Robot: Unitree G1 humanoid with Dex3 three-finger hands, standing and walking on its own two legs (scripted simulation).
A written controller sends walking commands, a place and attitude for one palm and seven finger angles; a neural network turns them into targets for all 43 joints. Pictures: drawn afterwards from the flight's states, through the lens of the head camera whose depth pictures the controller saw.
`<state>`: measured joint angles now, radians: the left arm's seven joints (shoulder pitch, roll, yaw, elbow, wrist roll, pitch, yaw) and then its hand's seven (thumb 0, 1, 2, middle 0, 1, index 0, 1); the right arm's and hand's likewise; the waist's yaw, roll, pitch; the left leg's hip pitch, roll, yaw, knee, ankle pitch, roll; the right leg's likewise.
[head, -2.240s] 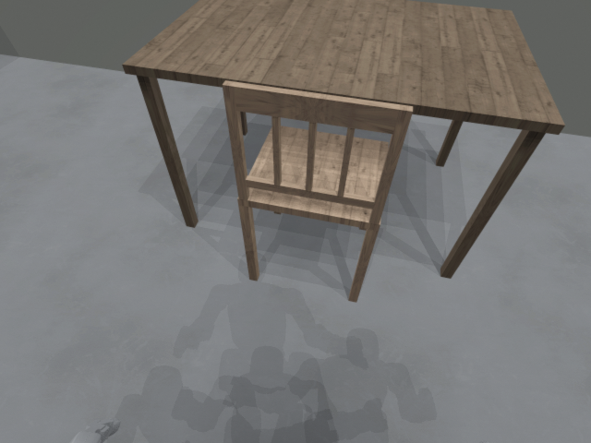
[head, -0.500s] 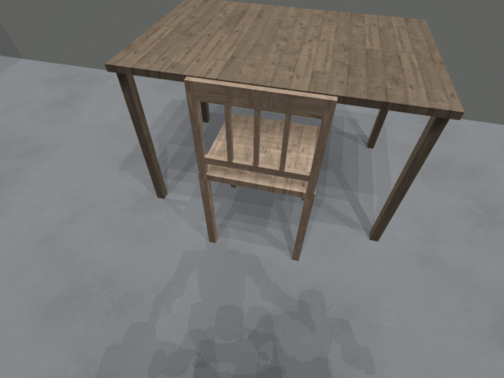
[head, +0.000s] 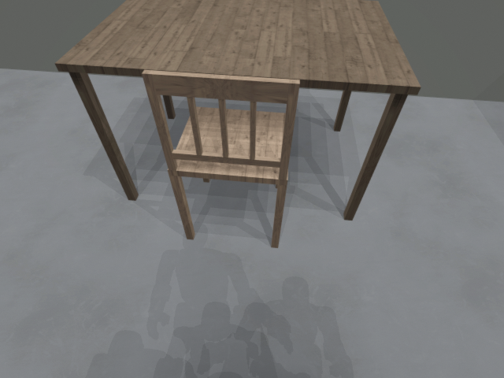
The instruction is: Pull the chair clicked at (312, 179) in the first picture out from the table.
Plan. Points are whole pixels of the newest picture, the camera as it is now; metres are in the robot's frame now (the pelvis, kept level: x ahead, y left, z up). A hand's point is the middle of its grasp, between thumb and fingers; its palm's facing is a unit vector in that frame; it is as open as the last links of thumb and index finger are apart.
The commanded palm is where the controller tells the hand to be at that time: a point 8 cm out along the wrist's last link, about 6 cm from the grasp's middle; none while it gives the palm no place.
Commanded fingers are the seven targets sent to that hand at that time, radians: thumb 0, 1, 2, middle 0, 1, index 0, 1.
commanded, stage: take the last steps up to it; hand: left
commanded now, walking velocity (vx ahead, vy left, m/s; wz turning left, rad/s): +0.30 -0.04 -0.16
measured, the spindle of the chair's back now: (224, 128) +0.81 +0.13 -0.11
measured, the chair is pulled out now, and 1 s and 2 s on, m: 0.00 0.00 0.00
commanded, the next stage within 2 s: come to a stop and stand still in 0.88 s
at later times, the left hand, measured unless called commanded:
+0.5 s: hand out of the picture +0.07 +0.22 -0.19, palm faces -0.02 -0.99 -0.14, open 7.4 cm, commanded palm none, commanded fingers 0.00 0.90 0.90 -0.20 -0.30 -0.20 -0.30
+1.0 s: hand (200, 256) +0.41 +0.14 -0.18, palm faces -0.08 -0.98 -0.16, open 7.3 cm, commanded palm none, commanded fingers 0.00 0.90 0.90 -0.20 -0.30 -0.20 -0.30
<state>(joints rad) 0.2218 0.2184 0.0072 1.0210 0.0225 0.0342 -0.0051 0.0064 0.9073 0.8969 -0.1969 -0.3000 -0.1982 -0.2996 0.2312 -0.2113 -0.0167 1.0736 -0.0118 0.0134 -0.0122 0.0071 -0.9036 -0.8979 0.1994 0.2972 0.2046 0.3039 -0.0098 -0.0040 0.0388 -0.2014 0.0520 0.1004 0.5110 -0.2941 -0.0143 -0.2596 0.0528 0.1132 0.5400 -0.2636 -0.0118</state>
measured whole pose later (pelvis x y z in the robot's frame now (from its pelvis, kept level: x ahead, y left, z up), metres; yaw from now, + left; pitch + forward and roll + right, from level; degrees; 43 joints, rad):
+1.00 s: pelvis +0.29 -0.01 -0.01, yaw -5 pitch -1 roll -2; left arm 0.14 0.15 0.06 1.02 0.01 -0.07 0.02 0.00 0.92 0.90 -0.20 -0.30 -0.20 -0.30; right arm 0.42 -0.10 -0.04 1.16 -0.01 -0.03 -0.03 0.01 -0.91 -0.90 0.20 0.30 0.20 0.30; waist -0.06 0.01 0.09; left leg -0.37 0.08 0.04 1.24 -0.43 0.03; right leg -0.33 0.04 -0.16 0.55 -0.20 -0.08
